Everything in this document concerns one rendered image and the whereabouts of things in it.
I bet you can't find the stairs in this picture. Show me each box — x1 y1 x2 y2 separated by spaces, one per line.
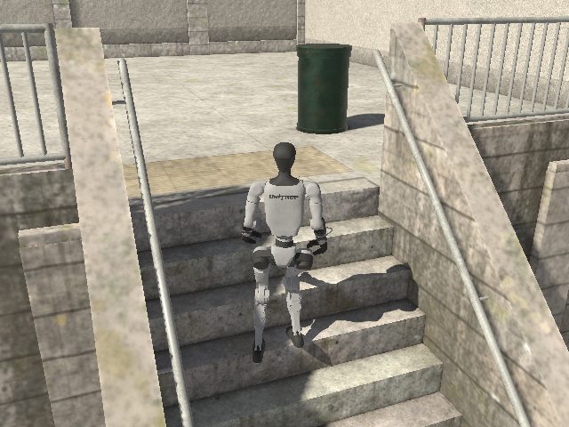
132 187 462 427

